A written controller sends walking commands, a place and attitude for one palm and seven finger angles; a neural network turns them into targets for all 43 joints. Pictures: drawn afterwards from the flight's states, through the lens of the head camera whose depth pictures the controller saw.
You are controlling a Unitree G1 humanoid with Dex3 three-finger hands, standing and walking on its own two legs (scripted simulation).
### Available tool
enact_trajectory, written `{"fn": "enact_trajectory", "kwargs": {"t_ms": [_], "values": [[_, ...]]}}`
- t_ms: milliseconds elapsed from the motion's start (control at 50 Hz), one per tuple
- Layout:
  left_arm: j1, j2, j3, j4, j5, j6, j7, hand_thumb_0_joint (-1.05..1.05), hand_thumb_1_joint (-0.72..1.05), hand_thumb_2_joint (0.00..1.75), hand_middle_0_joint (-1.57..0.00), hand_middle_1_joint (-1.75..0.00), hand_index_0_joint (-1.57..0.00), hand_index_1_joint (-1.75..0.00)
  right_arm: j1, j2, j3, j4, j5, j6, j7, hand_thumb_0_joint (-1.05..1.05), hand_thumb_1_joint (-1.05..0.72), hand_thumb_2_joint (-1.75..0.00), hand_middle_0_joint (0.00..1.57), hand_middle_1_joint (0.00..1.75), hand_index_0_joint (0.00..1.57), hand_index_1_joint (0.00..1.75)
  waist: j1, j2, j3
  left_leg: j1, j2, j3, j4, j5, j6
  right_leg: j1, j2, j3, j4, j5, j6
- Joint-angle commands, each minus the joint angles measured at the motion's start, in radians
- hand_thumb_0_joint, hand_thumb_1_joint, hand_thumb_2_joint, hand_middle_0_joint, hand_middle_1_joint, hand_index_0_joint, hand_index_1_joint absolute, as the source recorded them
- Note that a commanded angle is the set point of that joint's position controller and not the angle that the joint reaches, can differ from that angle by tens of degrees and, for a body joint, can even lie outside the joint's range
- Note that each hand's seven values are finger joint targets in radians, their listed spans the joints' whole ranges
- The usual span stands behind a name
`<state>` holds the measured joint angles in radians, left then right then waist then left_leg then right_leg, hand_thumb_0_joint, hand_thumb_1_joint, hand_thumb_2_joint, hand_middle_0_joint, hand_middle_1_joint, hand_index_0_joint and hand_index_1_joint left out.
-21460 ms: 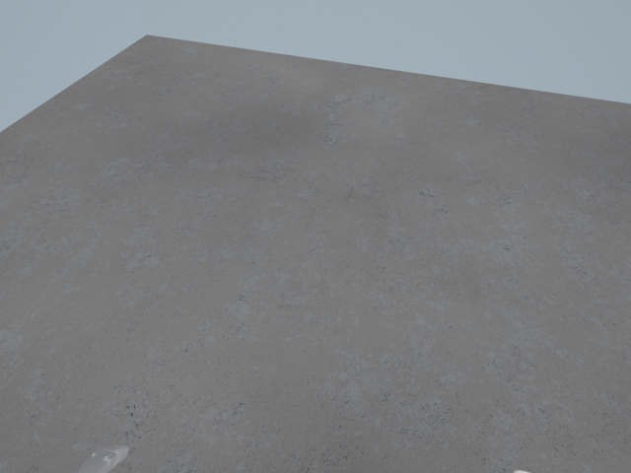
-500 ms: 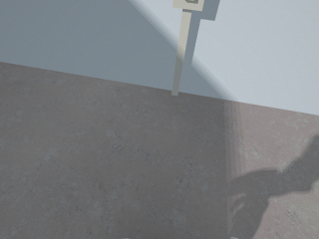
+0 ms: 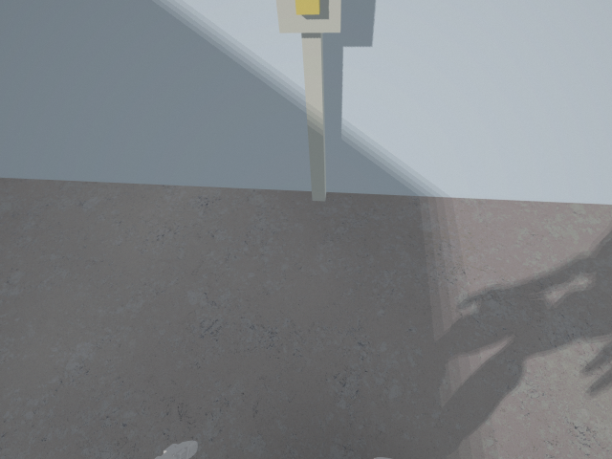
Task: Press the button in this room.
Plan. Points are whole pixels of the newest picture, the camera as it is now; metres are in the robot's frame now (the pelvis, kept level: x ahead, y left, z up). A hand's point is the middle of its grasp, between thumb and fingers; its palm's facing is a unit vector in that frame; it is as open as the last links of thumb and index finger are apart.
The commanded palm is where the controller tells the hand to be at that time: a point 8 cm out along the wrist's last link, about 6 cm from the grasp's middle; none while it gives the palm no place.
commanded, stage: stand and wait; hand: left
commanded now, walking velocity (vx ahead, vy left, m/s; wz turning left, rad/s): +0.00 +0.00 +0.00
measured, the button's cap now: out of the picture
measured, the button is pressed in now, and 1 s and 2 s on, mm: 0 0 0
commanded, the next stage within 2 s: look at it before walking up in 0.18 s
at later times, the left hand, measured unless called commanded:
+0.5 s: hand out of the picture -0.03 +0.19 -0.16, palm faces +0.06 -0.98 -0.19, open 7.3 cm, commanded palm none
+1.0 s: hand out of the picture +0.03 +0.18 -0.17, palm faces +0.01 -0.99 -0.16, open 7.3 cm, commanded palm none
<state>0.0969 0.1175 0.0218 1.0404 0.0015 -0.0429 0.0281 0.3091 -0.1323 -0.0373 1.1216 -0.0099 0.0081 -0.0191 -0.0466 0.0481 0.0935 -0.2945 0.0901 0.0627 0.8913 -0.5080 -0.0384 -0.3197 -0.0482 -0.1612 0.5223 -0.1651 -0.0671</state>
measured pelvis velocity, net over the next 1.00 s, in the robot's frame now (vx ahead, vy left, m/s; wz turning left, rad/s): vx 0.05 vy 0.03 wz -0.04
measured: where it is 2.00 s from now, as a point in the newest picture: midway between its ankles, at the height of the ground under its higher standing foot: (335, 399)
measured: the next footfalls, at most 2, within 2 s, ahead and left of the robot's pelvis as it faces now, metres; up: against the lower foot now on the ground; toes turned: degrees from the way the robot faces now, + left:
left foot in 0.20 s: +0.03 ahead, +0.14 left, +0.00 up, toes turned +6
right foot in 1.26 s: +0.19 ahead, -0.12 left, +0.00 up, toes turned -17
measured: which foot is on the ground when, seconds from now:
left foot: up 0.00-0.18, down 0.20-1.00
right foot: down 0.00-1.00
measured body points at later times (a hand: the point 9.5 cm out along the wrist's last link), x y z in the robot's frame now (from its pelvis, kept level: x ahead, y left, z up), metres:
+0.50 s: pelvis +0.02 +0.02 +0.01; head +0.02 +0.02 +0.46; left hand -0.03 +0.24 -0.15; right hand +0.01 -0.19 -0.15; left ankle -0.01 +0.13 -0.73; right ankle +0.08 -0.08 -0.73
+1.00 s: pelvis +0.05 +0.03 +0.01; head +0.05 +0.03 +0.46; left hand +0.03 +0.23 -0.16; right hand +0.00 -0.17 -0.16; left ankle -0.01 +0.14 -0.73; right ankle +0.08 -0.08 -0.73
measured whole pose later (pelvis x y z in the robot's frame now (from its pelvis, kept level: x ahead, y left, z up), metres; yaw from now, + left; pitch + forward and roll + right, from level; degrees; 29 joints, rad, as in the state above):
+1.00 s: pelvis +0.05 +0.03 +0.01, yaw -2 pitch -1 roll +0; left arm 0.32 0.12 0.00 1.16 0.01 -0.01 0.03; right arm 0.35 -0.09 -0.01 1.16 -0.02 -0.02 -0.03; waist 0.01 0.00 0.01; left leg -0.08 0.04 0.14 0.42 -0.32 0.00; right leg -0.25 -0.03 -0.12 0.44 -0.18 -0.02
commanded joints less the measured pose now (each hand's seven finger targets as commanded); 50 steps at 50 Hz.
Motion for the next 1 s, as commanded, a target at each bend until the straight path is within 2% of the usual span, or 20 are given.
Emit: {"fn": "enact_trajectory", "kwargs": {"t_ms": [0,40,100,140,160,180,200,220,240,280,300,340,400,500,600,860,900,940,980], "values": [[0.044,0.147,0.027,-0.018,0.013,0.012,0.004,0.0,0.9,0.9,-0.2,-0.3,-0.2,-0.3,0.124,-0.024,-0.003,-0.006,-0.003,0.012,0.001,0.0,-0.9,-0.9,0.2,0.3,0.2,0.3,0.031,-0.18,-0.094,0.035,0.013,-0.001,-0.043,0.088,-0.001,0.002,-0.223,0.204,-0.317,-0.071,-0.057],[0.054,0.149,0.026,-0.011,0.015,0.016,0.005,0.0,0.9,0.9,-0.2,-0.3,-0.2,-0.3,0.103,-0.026,-0.003,-0.015,-0.003,0.013,0.003,0.0,-0.9,-0.9,0.2,0.3,0.2,0.3,0.039,-0.174,-0.074,0.039,0.01,0.003,-0.094,0.098,0.001,-0.017,-0.219,0.215,-0.339,-0.142,-0.061],[0.067,0.152,0.029,-0.003,0.013,0.021,0.005,0.0,0.9,0.9,-0.2,-0.3,-0.2,-0.3,0.098,-0.033,-0.001,-0.02,-0.003,0.008,0.0,0.0,-0.9,-0.9,0.2,0.3,0.2,0.3,0.04,-0.159,-0.077,0.067,0.005,0.008,-0.256,0.128,0.002,0.006,-0.202,0.225,-0.33,-0.199,-0.06],[0.067,0.15,0.027,0.005,0.007,0.026,0.006,0.0,0.9,0.9,-0.2,-0.3,-0.2,-0.3,0.134,-0.036,0.004,-0.001,-0.002,0.0,-0.002,0.0,-0.9,-0.9,0.2,0.3,0.2,0.3,0.02,-0.14,-0.082,0.161,0.003,0.011,-0.421,0.223,0.005,-0.025,-0.179,0.205,-0.294,-0.239,-0.027],[0.069,0.13,0.023,0.005,0.003,0.031,0.005,0.0,0.9,0.9,-0.2,-0.3,-0.2,-0.3,0.148,-0.05,0.005,0.006,-0.004,-0.007,-0.004,0.0,-0.9,-0.9,0.2,0.3,0.2,0.3,0.016,-0.076,-0.072,0.184,0.023,-0.032,-0.503,0.239,0.016,-0.057,-0.144,0.187,-0.248,-0.248,0.005],[0.092,0.105,0.017,0.005,-0.001,0.035,0.001,0.0,0.9,0.9,-0.2,-0.3,-0.2,-0.3,0.125,-0.077,0.004,-0.004,-0.009,-0.015,-0.007,0.0,-0.9,-0.9,0.2,0.3,0.2,0.3,0.036,0.026,-0.044,0.105,0.085,-0.121,-0.588,0.177,0.043,-0.029,-0.09,0.156,-0.206,-0.197,0.04],[0.113,0.092,0.015,0.008,-0.001,0.039,-0.002,0.0,0.9,0.9,-0.2,-0.3,-0.2,-0.3,0.074,-0.103,0.003,-0.024,-0.012,-0.016,-0.01,0.0,-0.9,-0.9,0.2,0.3,0.2,0.3,0.063,0.064,-0.01,-0.025,0.13,-0.166,-0.663,0.049,0.065,0.06,-0.059,0.126,-0.188,-0.135,0.064],[0.136,0.099,0.019,0.019,0.006,0.043,-0.005,0.0,0.9,0.9,-0.2,-0.3,-0.2,-0.3,0.015,-0.114,0.0,-0.038,-0.011,-0.017,-0.007,0.0,-0.9,-0.9,0.2,0.3,0.2,0.3,0.089,0.109,-0.009,-0.111,0.132,-0.179,-0.702,-0.007,0.069,0.147,-0.051,0.106,-0.156,-0.102,0.077],[0.149,0.104,0.018,0.033,0.012,0.043,-0.005,0.0,0.9,0.9,-0.2,-0.3,-0.2,-0.3,-0.021,-0.104,0.003,-0.045,-0.009,-0.021,-0.006,0.0,-0.9,-0.9,0.2,0.3,0.2,0.3,0.094,0.153,-0.001,-0.13,0.114,-0.157,-0.725,0.017,0.064,0.189,-0.056,0.094,-0.129,-0.042,0.081],[0.189,0.108,0.007,0.055,0.011,0.035,-0.006,0.0,0.9,0.9,-0.2,-0.3,-0.2,-0.3,-0.02,-0.095,0.009,-0.049,-0.004,-0.026,-0.01,0.0,-0.9,-0.9,0.2,0.3,0.2,0.3,0.096,0.1,-0.007,-0.075,0.083,-0.11,-0.692,0.12,0.054,0.202,-0.066,0.109,-0.153,0.031,0.077],[0.2,0.112,0.002,0.064,0.009,0.032,-0.005,0.0,0.9,0.9,-0.2,-0.3,-0.2,-0.3,-0.003,-0.091,0.009,-0.044,-0.002,-0.029,-0.01,0.0,-0.9,-0.9,0.2,0.3,0.2,0.3,0.088,0.081,-0.017,-0.039,0.073,-0.092,-0.676,0.16,0.05,0.2,-0.076,0.112,-0.173,0.049,0.076],[0.208,0.113,-0.002,0.077,0.008,0.03,-0.004,0.0,0.9,0.9,-0.2,-0.3,-0.2,-0.3,0.023,-0.086,0.012,-0.037,0.001,-0.024,-0.011,0.0,-0.9,-0.9,0.2,0.3,0.2,0.3,0.079,0.045,0.004,-0.021,0.066,-0.081,-0.674,0.149,0.046,0.183,-0.085,0.12,-0.195,0.019,0.075],[0.225,0.107,-0.01,0.09,0.007,0.024,0.0,0.0,0.9,0.9,-0.2,-0.3,-0.2,-0.3,0.059,-0.083,0.012,-0.026,0.002,-0.019,-0.011,0.0,-0.9,-0.9,0.2,0.3,0.2,0.3,0.058,-0.045,0.005,0.04,0.05,-0.06,-0.648,0.178,0.045,0.136,-0.093,0.144,-0.231,-0.032,0.07],[0.265,0.09,-0.016,0.108,0.009,0.02,0.005,0.0,0.9,0.9,-0.2,-0.3,-0.2,-0.3,0.082,-0.075,0.015,-0.012,0.005,-0.018,-0.012,0.0,-0.9,-0.9,0.2,0.3,0.2,0.3,0.049,-0.094,0.001,0.078,0.046,-0.05,-0.637,0.187,0.055,0.098,-0.093,0.155,-0.238,-0.063,0.072],[0.295,0.074,-0.019,0.12,0.008,0.014,0.011,0.0,0.9,0.9,-0.2,-0.3,-0.2,-0.3,0.09,-0.064,0.02,0.004,0.007,-0.025,-0.014,0.0,-0.9,-0.9,0.2,0.3,0.2,0.3,0.048,-0.087,-0.033,0.101,0.048,-0.044,-0.624,0.235,0.057,0.116,-0.094,0.155,-0.217,-0.007,0.066],[0.299,0.065,-0.019,0.114,0.007,0.011,0.019,0.0,0.9,0.9,-0.2,-0.3,-0.2,-0.3,0.117,-0.034,0.024,0.03,0.005,-0.036,-0.019,0.0,-0.9,-0.9,0.2,0.3,0.2,0.3,0.053,-0.035,-0.013,0.084,0.049,-0.039,-0.61,0.331,0.053,0.155,-0.098,0.143,-0.169,0.115,0.052],[0.29,0.068,-0.017,0.123,0.005,0.014,0.013,0.0,0.9,0.9,-0.2,-0.3,-0.2,-0.3,0.127,-0.038,0.023,0.039,0.0,-0.034,-0.022,0.0,-0.9,-0.9,0.2,0.3,0.2,0.3,0.052,-0.035,0.011,0.087,0.048,-0.019,-0.601,0.237,0.048,0.127,-0.087,0.162,-0.18,0.022,0.049],[0.282,0.08,0.0,0.109,0.012,0.026,0.003,0.0,0.9,0.9,-0.2,-0.3,-0.2,-0.3,0.134,-0.054,0.01,0.027,-0.005,-0.027,-0.021,0.0,-0.9,-0.9,0.2,0.3,0.2,0.3,0.049,-0.029,0.038,0.084,0.052,-0.006,-0.581,0.087,0.055,0.057,-0.071,0.174,-0.16,-0.156,0.037],[0.255,0.085,0.015,0.083,0.018,0.034,-0.009,0.0,0.9,0.9,-0.2,-0.3,-0.2,-0.3,0.136,-0.076,-0.004,0.014,-0.008,-0.023,-0.02,0.0,-0.9,-0.9,0.2,0.3,0.2,0.3,0.043,-0.003,0.078,0.069,0.086,-0.035,-0.609,-0.054,0.076,-0.023,-0.041,0.165,-0.112,-0.276,0.033]]}}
